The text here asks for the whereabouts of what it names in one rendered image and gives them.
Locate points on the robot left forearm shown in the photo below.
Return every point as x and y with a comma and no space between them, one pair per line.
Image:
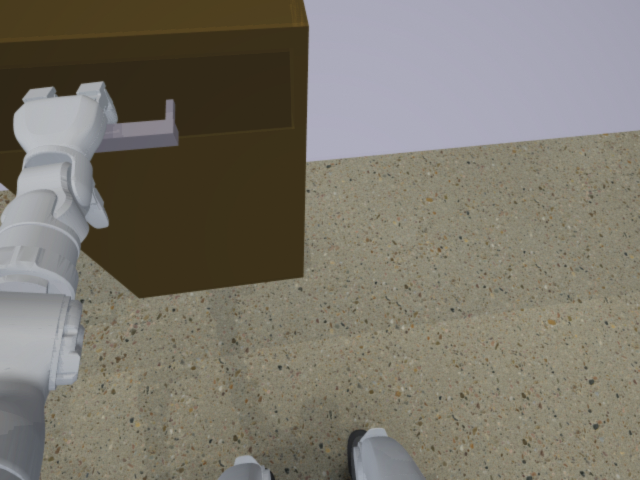
43,227

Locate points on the handle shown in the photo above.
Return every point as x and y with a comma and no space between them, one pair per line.
142,135

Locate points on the drawer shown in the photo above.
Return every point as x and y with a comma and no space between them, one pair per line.
213,92

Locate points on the cabinet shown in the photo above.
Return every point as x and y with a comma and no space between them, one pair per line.
219,210

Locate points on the robot left upper arm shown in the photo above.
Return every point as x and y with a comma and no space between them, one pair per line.
41,342

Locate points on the robot right foot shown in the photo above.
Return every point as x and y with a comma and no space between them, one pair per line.
353,440

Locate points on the right robot thigh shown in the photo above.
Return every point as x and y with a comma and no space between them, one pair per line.
383,458

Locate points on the left robot hand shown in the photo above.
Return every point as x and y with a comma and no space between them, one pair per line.
78,122

